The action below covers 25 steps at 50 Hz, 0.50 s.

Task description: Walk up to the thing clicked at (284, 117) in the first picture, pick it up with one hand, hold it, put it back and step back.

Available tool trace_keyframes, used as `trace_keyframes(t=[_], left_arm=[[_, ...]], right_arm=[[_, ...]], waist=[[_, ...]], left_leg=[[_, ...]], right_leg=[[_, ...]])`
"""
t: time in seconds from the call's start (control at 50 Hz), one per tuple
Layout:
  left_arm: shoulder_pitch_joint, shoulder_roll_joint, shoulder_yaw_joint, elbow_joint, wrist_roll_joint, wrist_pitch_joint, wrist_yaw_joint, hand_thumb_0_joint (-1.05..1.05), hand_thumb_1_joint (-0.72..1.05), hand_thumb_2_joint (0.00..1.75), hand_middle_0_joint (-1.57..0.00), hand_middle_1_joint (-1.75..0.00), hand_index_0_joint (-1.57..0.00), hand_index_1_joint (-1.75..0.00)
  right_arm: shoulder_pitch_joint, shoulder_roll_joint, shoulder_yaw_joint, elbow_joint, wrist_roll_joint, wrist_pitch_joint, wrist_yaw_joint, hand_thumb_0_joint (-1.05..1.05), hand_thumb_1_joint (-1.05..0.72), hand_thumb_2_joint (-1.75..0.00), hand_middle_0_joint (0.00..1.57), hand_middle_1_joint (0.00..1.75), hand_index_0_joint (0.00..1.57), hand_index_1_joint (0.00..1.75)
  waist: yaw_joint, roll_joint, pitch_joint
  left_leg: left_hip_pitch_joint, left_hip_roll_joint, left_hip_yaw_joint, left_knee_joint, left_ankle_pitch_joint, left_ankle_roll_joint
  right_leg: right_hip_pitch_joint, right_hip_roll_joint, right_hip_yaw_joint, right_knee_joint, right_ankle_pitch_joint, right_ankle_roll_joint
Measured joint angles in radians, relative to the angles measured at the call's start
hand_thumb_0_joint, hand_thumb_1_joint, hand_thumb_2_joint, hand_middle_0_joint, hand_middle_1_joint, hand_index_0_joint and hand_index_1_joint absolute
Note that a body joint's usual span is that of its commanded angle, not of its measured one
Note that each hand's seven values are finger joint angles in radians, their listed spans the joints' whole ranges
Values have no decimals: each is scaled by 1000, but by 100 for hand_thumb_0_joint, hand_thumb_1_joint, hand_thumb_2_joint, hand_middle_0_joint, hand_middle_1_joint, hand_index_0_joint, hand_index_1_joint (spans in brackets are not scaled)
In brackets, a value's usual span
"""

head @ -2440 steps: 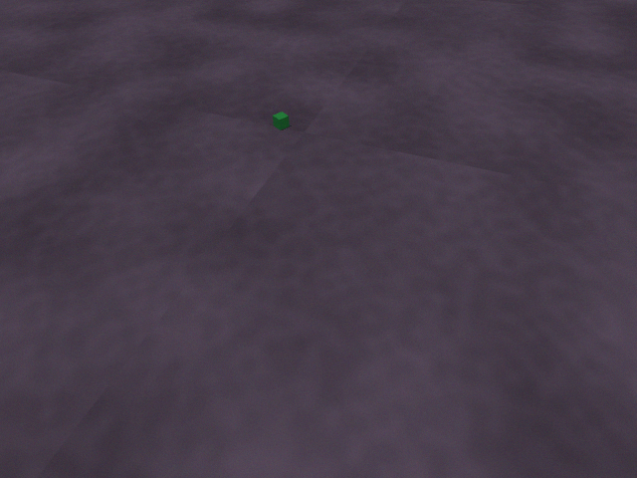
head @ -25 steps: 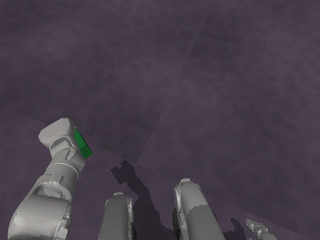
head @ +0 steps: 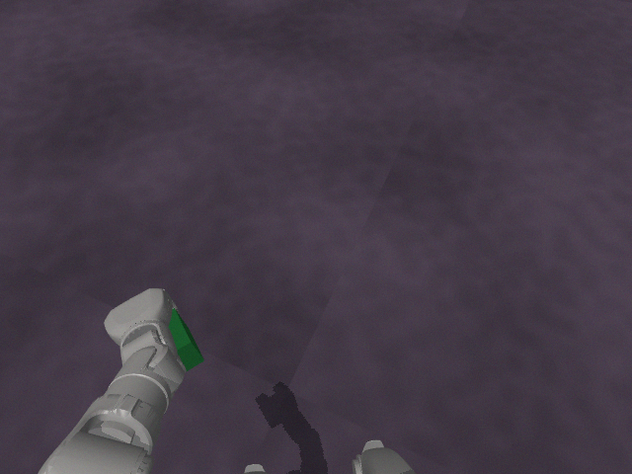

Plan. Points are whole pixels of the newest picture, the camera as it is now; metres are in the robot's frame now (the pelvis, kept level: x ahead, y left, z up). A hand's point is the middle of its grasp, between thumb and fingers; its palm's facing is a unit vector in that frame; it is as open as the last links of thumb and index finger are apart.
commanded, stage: lift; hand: left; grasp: from above
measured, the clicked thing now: (168, 346) +0.36 +0.21 -0.13
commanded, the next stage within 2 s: hold in 0.20 s
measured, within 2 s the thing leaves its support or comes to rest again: neither
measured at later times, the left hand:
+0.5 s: hand (130, 329) +0.35 +0.23 -0.03, palm faces -0.39 -0.24 -0.89, open 9.7 cm
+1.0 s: hand (131, 335) +0.33 +0.21 +0.00, palm faces -0.36 -0.26 -0.90, open 9.7 cm
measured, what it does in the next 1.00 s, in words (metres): rises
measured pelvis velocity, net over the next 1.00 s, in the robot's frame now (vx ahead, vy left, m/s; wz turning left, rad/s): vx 0.02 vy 0.00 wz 0.00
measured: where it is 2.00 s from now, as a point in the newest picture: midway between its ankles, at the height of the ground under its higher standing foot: outside the picture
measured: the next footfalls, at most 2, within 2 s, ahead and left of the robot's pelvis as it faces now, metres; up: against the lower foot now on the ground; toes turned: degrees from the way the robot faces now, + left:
none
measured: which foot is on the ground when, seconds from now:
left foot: down 0.00-1.00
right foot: down 0.00-1.00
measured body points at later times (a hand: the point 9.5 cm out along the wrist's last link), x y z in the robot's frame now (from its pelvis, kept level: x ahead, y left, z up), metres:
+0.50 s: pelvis +0.02 +0.01 +0.05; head +0.07 +0.00 +0.50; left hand +0.37 +0.24 +0.02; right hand +0.10 -0.25 -0.08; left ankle +0.00 +0.12 -0.67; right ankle +0.04 -0.12 -0.67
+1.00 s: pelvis +0.02 +0.00 +0.06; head +0.04 -0.02 +0.51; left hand +0.35 +0.22 +0.05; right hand +0.13 -0.25 -0.07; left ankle +0.00 +0.12 -0.67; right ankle +0.04 -0.12 -0.67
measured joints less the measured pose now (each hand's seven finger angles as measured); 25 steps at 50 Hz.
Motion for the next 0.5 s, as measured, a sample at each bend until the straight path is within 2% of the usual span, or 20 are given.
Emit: trace_keyframes(t=[0.16, 0.34, 0.5], left_arm=[[58, 4, -7, -38, 11, -5, 4, -1, 10, 28, -76, -36, -80, -30], [52, -12, -20, 0, 5, 3, 4, -2, 11, 31, -74, -38, -77, -32], [68, -29, -27, -13, 33, -13, -4, -2, 10, 32, -75, -37, -78, -33]], right_arm=[[12, 5, -5, 10, -4, 3, 13, 0, -87, -89, 21, 30, 20, 30], [10, -2, -9, 9, -8, 1, 39, 0, -87, -89, 21, 30, 20, 30], [0, -10, -14, -10, -11, 9, 61, 0, -87, -89, 21, 30, 20, 30]], waist=[[12, -6, 22], [29, -1, 27], [45, 0, 41]], left_leg=[[154, -6, 3, -140, 40, 7], [284, -11, 9, -258, 78, 13], [351, -14, 16, -319, 103, 13]], right_leg=[[158, -7, 3, -138, 35, 7], [287, -13, 9, -254, 71, 14], [346, -16, 16, -303, 90, 14]])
